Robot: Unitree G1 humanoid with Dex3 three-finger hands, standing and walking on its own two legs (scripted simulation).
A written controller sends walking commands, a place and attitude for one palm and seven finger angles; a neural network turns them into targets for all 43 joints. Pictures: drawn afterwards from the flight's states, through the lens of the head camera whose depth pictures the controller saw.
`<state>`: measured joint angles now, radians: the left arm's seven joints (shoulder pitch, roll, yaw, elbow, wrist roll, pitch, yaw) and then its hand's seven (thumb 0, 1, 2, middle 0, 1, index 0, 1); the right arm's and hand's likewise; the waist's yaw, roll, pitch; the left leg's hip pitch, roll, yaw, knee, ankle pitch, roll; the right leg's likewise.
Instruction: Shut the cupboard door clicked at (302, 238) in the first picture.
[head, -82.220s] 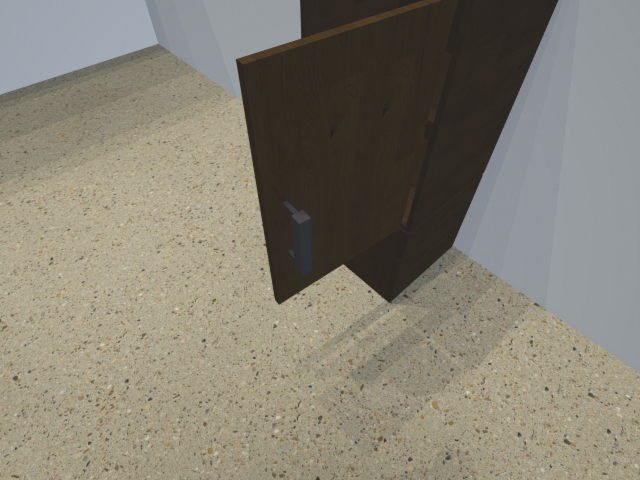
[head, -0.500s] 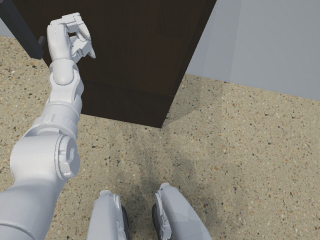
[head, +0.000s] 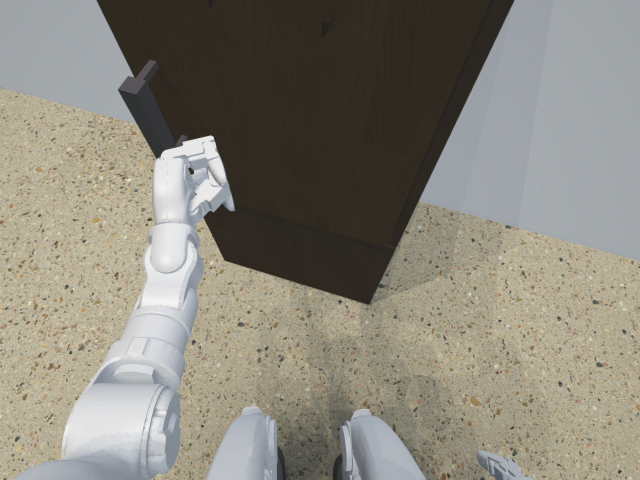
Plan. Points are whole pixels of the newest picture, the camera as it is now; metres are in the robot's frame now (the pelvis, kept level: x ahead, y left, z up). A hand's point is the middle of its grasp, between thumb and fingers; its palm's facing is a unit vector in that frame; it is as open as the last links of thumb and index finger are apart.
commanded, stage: draw the hand back to the body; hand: left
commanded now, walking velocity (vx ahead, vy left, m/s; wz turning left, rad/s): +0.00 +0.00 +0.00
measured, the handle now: (162, 119) +0.61 +0.20 +0.01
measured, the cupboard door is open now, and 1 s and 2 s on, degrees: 0 0 0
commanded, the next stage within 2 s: step back with the hand held close in 1.40 s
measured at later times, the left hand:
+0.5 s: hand (94, 268) +0.32 +0.17 +0.15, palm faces +0.06 -0.98 -0.21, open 3.1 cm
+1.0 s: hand out of the picture +0.22 +0.29 +0.26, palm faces +0.43 -0.81 -0.40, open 5.9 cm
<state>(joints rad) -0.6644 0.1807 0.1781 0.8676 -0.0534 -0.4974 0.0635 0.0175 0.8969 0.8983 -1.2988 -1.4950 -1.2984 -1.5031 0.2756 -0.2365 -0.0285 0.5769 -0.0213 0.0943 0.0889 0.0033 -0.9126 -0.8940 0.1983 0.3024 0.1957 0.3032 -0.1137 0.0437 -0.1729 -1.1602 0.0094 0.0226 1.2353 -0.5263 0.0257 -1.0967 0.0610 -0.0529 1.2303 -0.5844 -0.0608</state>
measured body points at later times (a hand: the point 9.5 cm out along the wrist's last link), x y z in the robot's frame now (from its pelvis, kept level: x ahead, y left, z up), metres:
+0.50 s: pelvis +0.01 +0.01 +0.09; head +0.02 +0.00 +0.54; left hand +0.31 +0.23 +0.16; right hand +0.17 -0.23 -0.01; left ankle +0.02 +0.10 -0.63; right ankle -0.01 -0.08 -0.63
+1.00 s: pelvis +0.03 +0.03 +0.11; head +0.01 +0.00 +0.56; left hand +0.19 +0.33 +0.28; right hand +0.23 -0.17 +0.03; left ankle +0.02 +0.10 -0.63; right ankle -0.01 -0.08 -0.63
